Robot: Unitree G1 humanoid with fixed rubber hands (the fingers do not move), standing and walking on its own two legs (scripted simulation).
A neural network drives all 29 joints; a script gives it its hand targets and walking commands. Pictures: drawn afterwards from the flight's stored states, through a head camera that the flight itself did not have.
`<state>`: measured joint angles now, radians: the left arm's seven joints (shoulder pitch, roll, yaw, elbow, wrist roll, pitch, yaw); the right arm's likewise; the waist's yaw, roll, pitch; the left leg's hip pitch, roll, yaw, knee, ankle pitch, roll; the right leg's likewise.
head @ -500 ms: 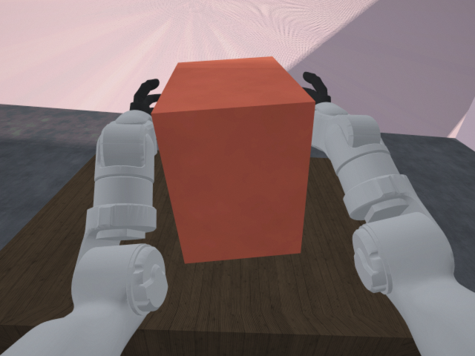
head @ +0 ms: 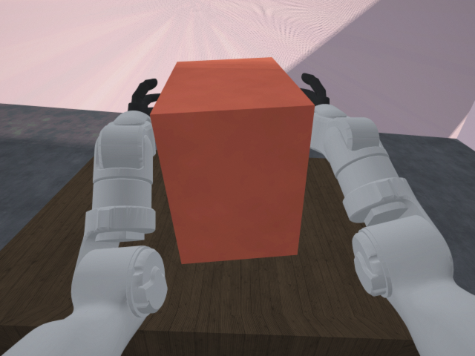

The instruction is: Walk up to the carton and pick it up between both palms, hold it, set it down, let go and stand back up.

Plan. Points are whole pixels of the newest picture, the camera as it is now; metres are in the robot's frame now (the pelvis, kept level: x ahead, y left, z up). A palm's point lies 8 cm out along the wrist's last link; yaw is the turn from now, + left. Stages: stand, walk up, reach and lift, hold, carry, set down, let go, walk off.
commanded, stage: hold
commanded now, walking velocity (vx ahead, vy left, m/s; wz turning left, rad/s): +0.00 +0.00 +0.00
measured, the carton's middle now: (231, 149) +0.38 -0.01 +0.26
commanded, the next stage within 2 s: none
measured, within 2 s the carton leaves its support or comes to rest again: neither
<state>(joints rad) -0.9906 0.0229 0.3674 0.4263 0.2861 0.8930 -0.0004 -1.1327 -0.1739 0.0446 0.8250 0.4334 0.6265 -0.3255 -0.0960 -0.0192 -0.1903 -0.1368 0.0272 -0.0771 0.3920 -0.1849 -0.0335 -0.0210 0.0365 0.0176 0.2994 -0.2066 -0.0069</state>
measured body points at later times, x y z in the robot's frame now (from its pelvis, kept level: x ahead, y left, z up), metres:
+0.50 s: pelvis +0.00 +0.00 +0.00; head -0.11 +0.02 +0.44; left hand +0.38 +0.14 +0.31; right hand +0.37 -0.14 +0.33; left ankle +0.02 +0.14 -0.75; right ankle -0.02 -0.12 -0.75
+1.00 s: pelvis +0.00 +0.00 +0.00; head -0.10 +0.02 +0.44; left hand +0.38 +0.14 +0.31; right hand +0.37 -0.14 +0.33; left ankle +0.02 +0.14 -0.75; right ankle -0.02 -0.12 -0.75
